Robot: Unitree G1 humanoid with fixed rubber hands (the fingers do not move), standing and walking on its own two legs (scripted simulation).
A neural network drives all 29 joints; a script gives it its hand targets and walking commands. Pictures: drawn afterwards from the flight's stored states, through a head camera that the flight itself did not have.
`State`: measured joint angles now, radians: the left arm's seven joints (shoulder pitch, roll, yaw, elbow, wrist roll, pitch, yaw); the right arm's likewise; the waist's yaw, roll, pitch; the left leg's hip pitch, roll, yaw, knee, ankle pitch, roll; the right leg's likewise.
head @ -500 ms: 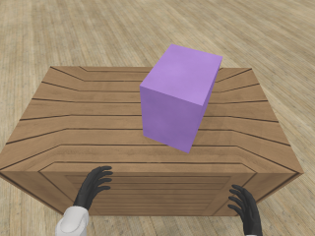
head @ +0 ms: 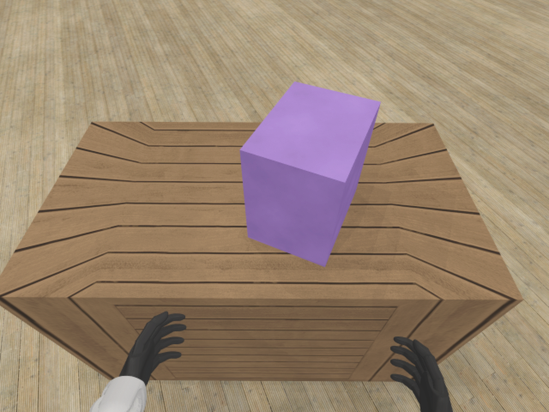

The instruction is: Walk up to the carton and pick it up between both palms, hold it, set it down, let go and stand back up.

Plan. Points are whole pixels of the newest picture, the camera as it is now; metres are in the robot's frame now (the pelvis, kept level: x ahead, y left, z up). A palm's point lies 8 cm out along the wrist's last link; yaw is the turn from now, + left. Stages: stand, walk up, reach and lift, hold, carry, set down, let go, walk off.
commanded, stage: set down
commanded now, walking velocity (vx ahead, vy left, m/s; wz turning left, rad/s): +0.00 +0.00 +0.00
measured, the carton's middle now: (309, 174) +0.57 -0.02 -0.01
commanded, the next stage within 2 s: let go in 1.22 s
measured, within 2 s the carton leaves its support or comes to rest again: neither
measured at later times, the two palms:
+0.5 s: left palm (148, 373) +0.19 +0.22 -0.06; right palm (451, 404) +0.18 -0.21 -0.06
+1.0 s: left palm (146, 388) +0.18 +0.22 -0.07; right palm out of the picture +0.16 -0.22 -0.07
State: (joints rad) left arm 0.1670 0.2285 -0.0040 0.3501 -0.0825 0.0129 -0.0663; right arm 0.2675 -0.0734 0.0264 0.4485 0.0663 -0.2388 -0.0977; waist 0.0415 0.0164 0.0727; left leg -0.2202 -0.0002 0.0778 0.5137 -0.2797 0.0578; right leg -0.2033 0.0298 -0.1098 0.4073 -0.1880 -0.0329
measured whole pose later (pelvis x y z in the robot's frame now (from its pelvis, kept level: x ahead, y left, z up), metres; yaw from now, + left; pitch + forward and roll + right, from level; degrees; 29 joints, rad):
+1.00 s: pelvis +0.01 -0.01 +0.00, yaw +0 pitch -1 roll -1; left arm 0.17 0.23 0.00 0.47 -0.08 0.13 0.01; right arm 0.22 -0.17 0.03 0.56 0.07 -0.15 0.02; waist 0.00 0.02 0.07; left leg -0.21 0.00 0.08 0.48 -0.27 0.05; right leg -0.20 0.03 -0.11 0.41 -0.20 -0.05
